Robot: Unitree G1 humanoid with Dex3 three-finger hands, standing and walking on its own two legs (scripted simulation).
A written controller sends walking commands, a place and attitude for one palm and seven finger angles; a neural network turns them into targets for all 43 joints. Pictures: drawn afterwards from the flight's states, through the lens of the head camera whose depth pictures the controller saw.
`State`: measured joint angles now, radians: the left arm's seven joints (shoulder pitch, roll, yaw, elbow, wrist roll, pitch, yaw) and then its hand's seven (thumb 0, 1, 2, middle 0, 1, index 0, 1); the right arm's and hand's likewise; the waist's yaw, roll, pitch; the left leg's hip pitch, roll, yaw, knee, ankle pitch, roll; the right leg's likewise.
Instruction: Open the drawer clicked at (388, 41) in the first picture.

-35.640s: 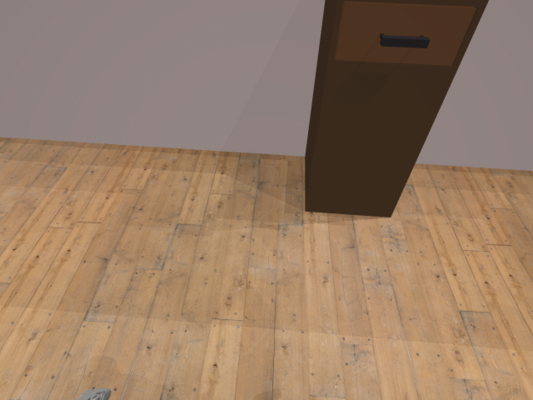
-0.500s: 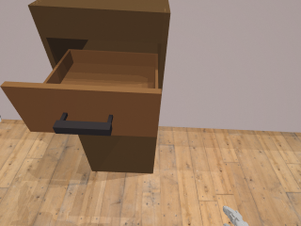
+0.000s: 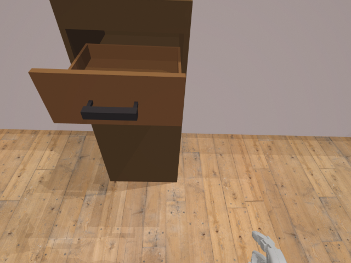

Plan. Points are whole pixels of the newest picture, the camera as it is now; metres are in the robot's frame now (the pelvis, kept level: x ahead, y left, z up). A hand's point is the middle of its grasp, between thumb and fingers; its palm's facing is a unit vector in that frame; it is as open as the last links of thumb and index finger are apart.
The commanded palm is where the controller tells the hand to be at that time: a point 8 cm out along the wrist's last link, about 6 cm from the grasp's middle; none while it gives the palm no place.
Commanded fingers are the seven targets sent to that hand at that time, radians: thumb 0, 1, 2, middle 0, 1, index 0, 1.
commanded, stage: stop stepping back and stand still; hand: left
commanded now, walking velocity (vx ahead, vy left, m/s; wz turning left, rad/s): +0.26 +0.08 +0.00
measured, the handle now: (111, 108) +0.47 +0.20 +0.11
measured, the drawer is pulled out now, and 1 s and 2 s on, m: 0.27 0.27 0.27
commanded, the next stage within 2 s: let the arm hang, fingers relaxed in 0.96 s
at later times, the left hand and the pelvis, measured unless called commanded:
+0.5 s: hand out of the picture +0.17 +0.22 +0.31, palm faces +0.56 -0.72 -0.41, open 7.4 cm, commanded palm +0.11 +0.27 +0.29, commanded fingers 0.00 0.90 0.90 -0.20 -0.30 -0.20 -0.30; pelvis -0.03 -0.01 +0.00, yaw -1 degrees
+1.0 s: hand out of the picture +0.21 +0.23 +0.30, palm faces +0.50 -0.72 -0.48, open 7.4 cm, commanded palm +0.15 +0.29 +0.29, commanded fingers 0.00 0.90 0.90 -0.20 -0.30 -0.20 -0.30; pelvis +0.00 +0.02 +0.00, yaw -2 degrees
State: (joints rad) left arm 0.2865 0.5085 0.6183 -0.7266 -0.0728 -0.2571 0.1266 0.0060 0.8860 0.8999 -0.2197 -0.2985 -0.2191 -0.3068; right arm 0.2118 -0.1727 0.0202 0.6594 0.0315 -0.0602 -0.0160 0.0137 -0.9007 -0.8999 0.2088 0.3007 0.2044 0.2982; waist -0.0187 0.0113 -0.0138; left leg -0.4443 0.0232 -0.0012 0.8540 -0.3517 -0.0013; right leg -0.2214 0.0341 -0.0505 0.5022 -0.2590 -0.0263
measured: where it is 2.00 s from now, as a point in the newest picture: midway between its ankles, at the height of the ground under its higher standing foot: outside the picture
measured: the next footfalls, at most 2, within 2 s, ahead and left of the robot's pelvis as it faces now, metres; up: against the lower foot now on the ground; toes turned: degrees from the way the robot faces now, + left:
left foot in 0.10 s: +0.05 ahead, +0.10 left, +0.00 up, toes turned +1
right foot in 0.42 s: +0.02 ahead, -0.11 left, +0.00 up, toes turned -1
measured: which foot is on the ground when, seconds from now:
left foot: up 0.00-0.08, down 0.10-0.42, up 0.44-0.64, down 0.66-1.00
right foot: down 0.00-0.10, up 0.12-0.40, down 0.42-1.00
